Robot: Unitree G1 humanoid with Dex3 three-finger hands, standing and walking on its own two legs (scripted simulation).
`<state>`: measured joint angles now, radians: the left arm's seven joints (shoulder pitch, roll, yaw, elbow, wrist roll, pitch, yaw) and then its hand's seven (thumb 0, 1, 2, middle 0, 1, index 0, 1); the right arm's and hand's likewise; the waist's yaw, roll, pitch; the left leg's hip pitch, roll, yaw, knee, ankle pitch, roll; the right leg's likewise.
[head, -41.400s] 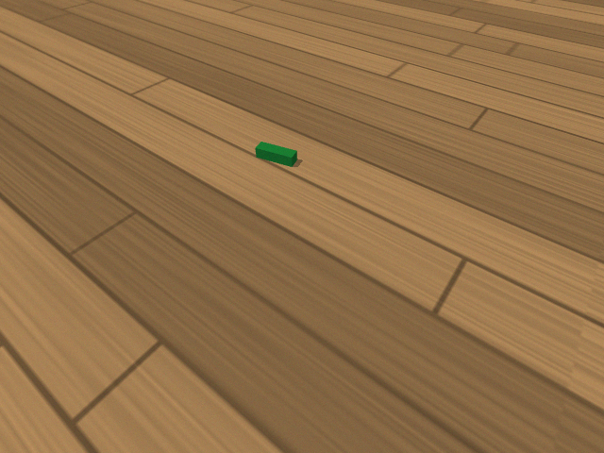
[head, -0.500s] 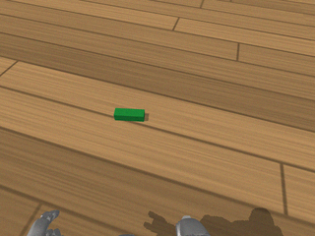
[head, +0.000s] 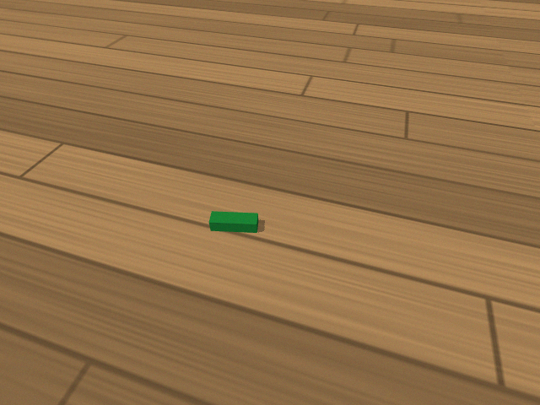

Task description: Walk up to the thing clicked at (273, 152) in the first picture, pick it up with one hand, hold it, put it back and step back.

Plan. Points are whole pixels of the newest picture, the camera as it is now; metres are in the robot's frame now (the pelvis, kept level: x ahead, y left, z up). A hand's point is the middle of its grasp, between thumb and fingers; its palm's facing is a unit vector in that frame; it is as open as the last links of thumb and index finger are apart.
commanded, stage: step back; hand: left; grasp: from above
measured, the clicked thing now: (234, 222) +1.06 +0.25 -0.73
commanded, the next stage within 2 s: stand in 0.58 s
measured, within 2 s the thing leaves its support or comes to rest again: neither
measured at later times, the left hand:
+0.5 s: hand out of the picture +0.15 +0.25 -0.14, palm faces +0.01 -0.94 -0.33, open 7.4 cm
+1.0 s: hand out of the picture +0.14 +0.24 -0.14, palm faces -0.03 -0.94 -0.34, open 7.4 cm
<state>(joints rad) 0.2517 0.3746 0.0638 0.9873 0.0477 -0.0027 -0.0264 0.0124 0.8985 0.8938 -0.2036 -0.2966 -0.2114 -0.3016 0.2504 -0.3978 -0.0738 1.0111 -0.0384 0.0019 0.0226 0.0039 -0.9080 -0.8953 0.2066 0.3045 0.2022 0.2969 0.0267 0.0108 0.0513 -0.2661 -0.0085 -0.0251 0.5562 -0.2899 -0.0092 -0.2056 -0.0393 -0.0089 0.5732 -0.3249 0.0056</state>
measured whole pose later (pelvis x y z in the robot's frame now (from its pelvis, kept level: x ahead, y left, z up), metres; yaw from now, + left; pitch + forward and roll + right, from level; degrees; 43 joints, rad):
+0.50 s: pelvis +0.05 -0.01 +0.00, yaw +0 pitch -2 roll +0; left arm 0.09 0.34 0.04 1.04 0.02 -0.01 -0.02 0.01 0.90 0.89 -0.20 -0.30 -0.21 -0.30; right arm 0.17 -0.35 -0.03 1.07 -0.02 -0.02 0.00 0.00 -0.91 -0.90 0.21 0.30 0.20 0.30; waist 0.00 0.01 0.05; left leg -0.21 0.00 -0.02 0.53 -0.29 0.00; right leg -0.20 -0.03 -0.05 0.52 -0.29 0.01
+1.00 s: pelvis +0.04 -0.01 +0.02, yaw -1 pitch -3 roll +0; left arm 0.07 0.35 0.01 1.14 0.01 -0.02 -0.01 0.01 0.90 0.89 -0.20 -0.30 -0.21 -0.30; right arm 0.04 -0.34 -0.01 1.12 -0.01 -0.01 0.01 0.00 -0.91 -0.90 0.21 0.30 0.20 0.30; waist 0.01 0.00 0.06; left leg -0.09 0.01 -0.01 0.31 -0.17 -0.01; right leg -0.09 -0.03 -0.03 0.31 -0.17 0.01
